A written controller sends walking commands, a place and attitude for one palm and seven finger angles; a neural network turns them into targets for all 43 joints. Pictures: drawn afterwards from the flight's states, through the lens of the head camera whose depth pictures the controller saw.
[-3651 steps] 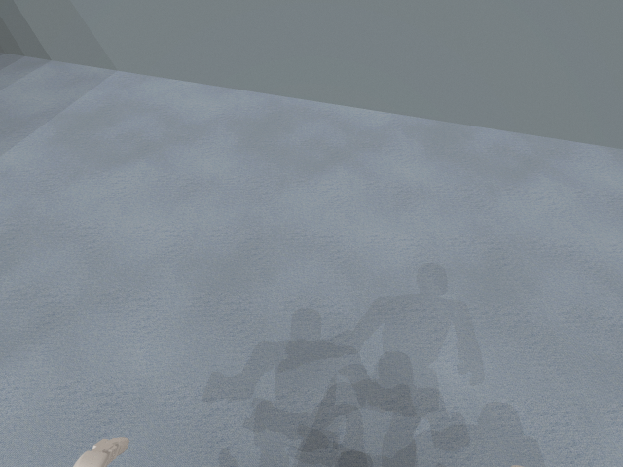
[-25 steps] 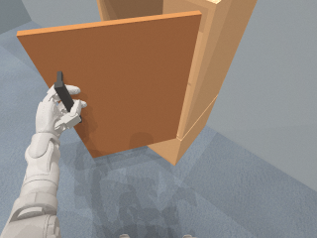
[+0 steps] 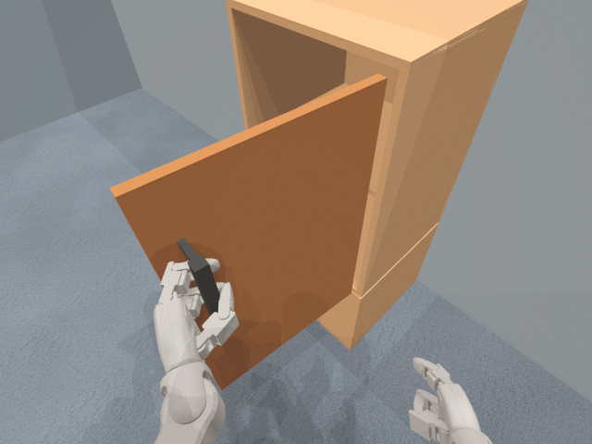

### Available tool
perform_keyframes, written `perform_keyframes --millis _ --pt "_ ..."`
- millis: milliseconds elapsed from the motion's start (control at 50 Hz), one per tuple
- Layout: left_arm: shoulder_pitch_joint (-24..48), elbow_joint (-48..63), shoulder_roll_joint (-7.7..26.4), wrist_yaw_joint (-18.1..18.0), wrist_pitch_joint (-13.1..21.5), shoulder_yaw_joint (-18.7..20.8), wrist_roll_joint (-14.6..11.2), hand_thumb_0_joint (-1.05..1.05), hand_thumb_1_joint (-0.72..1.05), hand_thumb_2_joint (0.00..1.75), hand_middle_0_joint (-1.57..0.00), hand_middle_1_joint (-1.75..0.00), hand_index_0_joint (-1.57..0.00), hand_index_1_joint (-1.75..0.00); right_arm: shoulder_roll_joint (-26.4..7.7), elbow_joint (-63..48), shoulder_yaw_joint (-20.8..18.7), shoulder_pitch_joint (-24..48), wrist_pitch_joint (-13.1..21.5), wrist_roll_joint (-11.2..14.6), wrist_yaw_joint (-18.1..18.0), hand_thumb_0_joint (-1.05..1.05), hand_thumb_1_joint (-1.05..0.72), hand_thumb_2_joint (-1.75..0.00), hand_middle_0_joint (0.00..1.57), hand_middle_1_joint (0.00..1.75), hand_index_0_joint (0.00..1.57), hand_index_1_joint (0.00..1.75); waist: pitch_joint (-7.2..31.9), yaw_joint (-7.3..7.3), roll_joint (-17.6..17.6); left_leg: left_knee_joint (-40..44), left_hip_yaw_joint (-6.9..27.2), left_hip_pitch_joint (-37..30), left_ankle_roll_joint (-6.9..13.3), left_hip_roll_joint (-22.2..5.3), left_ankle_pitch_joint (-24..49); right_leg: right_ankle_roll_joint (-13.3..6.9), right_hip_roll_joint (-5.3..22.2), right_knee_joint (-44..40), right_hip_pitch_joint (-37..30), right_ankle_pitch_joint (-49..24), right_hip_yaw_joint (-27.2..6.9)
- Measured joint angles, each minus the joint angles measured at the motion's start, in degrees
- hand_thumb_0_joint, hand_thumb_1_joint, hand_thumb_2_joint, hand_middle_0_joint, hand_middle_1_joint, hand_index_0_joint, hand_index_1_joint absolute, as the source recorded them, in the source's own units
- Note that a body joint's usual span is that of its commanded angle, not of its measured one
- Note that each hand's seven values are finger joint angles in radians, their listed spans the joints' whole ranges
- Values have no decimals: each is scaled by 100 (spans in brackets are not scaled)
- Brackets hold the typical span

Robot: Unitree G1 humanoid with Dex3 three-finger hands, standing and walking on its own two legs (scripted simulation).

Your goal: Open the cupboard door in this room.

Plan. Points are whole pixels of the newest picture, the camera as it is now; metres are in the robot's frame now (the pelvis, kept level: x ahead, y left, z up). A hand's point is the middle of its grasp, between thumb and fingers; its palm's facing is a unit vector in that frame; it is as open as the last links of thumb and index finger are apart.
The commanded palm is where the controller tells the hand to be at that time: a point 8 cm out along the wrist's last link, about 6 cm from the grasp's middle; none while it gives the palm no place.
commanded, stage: open thumb and fingers to let go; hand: left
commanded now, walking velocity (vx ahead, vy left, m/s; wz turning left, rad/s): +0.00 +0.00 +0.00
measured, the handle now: (203, 285) +0.31 +0.14 +0.07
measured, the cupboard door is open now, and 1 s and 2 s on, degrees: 84 81 86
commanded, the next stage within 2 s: slide the hand sideways off the handle in 0.92 s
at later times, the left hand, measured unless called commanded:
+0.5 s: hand (226, 311) +0.27 +0.10 +0.07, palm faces +0.41 -0.91 +0.02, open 10.1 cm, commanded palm +0.22 +0.15 +0.06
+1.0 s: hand (223, 307) +0.28 +0.11 +0.07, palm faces +0.36 -0.93 +0.02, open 15.1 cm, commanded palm +0.23 +0.15 +0.06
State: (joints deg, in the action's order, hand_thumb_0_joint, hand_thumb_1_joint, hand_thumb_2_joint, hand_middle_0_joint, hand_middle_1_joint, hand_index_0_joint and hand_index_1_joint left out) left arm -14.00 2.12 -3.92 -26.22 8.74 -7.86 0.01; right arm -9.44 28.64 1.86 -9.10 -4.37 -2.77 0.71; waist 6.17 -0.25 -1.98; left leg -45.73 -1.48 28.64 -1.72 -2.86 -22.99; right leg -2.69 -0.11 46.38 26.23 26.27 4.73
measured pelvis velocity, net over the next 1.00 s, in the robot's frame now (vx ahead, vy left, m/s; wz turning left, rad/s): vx -0.02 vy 0.03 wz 0.01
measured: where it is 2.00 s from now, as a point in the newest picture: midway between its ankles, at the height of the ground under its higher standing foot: outside the picture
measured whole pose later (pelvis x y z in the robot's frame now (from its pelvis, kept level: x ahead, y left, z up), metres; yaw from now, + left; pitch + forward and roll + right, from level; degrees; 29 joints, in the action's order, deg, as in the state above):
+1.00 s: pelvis -0.02 +0.03 -0.01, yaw +1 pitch +7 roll -1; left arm -6.0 -3.3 -5.4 -31.0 9.8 -12.8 4.2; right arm -9.8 31.5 1.0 -10.8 -3.4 -3.5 0.1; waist 5.4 0.7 -2.3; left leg -49.7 -1.2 33.0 0.6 -1.0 -23.5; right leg -0.6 1.7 48.9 29.5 26.0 4.6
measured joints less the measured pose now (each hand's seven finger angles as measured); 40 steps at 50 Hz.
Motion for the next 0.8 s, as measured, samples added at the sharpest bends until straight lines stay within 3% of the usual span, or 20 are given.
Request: perform_keyframes --millis 140,280,440,620,800 --pt "218 -187 -116 -309 127 19 194 1 68 77 -35 -130 -36 -133 -160 267 -109 -205 53 -100 -76 1 -90 -90 20 30 20 30 -68 -12 -54 -26 183 117 -72 32 62 -101 23 109 80 64 180" --pt "404 -430 42 -51 334 166 66 1 65 78 -36 -131 -36 -132 -315 527 -246 -374 70 -77 -201 1 -91 -90 20 30 20 30 -113 21 -83 40 183 180 -50 63 148 -138 49 162 198 51 175" --pt "438 -583 79 132 562 303 -187 1 27 62 -35 -128 -35 -128 -344 588 -292 -404 209 -20 -236 1 -91 -90 20 30 19 30 -118 2 -81 133 162 124 -37 64 202 -124 37 66 159 -29 135" --pt "512 -679 -12 4 600 88 -10 0 -26 40 -31 -121 -31 -121 -274 447 -253 -260 297 -36 -181 1 -91 -90 20 30 19 30 -107 40 -59 11 119 181 -7 114 154 -13 95 108 184 -40 85" --pt "647 -654 -106 -242 473 -208 215 -1 -46 31 -27 -94 -28 -94 -136 319 -147 -145 269 -55 -120 1 -91 -90 20 30 20 30 -104 67 -13 -199 73 307 122 154 49 107 141 163 245 -44 38"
